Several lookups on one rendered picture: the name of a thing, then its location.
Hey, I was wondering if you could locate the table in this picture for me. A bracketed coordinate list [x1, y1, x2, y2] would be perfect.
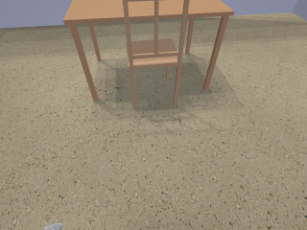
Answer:
[63, 0, 234, 102]

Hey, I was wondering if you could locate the chair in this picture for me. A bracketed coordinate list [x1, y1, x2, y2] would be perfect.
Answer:
[122, 0, 190, 110]

